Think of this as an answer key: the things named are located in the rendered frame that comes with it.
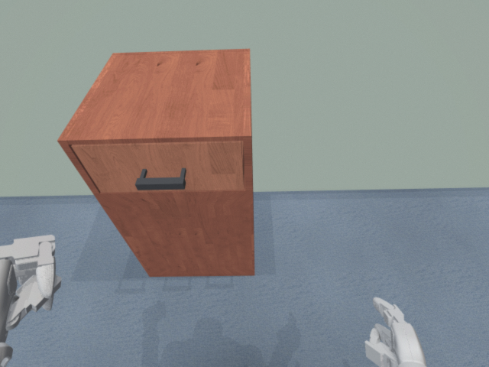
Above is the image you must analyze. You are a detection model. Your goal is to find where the robot right hand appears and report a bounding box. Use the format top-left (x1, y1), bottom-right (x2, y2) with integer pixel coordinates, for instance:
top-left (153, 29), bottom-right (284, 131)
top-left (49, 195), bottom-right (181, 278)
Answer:
top-left (365, 297), bottom-right (427, 367)

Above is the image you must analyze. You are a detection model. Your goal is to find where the robot left hand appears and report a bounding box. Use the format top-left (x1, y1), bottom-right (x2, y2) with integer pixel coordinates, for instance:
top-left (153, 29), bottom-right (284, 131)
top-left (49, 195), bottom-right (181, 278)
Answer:
top-left (0, 235), bottom-right (61, 343)

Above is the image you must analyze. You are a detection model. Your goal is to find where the drawer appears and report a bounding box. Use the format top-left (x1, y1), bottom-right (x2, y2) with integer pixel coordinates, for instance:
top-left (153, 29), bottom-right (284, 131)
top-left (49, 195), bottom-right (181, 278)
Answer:
top-left (71, 141), bottom-right (245, 193)

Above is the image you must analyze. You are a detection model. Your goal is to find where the cabinet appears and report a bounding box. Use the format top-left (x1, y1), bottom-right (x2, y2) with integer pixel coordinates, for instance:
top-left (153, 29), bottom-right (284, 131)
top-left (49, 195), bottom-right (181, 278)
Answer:
top-left (57, 49), bottom-right (254, 277)

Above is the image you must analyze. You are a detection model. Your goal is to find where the handle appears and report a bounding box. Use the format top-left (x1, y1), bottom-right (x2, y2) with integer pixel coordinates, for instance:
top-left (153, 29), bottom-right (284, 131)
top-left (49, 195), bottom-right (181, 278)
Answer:
top-left (135, 168), bottom-right (186, 190)

